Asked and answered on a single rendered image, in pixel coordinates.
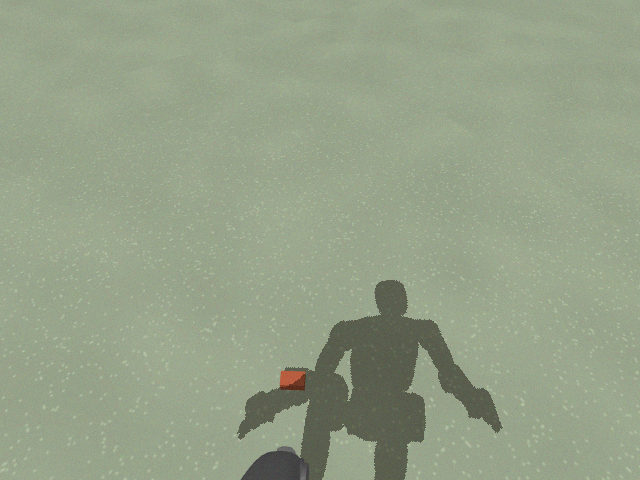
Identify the small box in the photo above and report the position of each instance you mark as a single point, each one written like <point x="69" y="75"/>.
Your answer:
<point x="292" y="380"/>

